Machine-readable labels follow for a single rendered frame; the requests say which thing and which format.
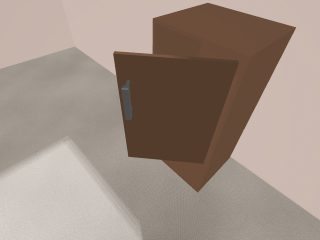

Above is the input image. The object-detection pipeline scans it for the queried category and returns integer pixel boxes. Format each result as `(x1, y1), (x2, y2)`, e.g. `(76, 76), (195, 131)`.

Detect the handle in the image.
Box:
(121, 80), (133, 120)

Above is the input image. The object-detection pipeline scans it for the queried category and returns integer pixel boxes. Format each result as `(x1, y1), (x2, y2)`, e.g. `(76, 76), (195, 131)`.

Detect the cupboard door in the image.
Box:
(113, 51), (239, 164)

